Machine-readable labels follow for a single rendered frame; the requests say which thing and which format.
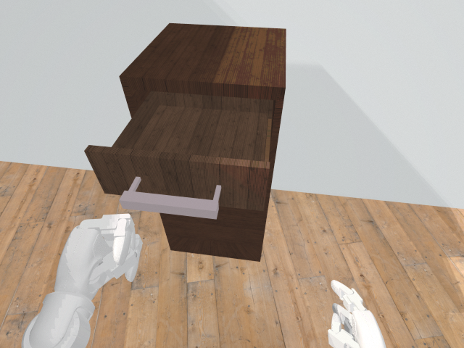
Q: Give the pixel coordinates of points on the right robot hand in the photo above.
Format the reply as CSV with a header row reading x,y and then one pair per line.
x,y
360,328

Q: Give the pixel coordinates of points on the cabinet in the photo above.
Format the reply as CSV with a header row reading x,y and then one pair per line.
x,y
214,60

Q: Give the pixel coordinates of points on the handle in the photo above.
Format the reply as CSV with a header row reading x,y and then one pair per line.
x,y
175,205

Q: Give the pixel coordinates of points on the left robot hand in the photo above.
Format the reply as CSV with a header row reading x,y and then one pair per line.
x,y
111,239

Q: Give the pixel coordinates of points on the robot left forearm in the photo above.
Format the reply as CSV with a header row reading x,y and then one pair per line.
x,y
63,322

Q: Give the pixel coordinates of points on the drawer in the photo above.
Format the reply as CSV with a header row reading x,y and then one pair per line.
x,y
186,144

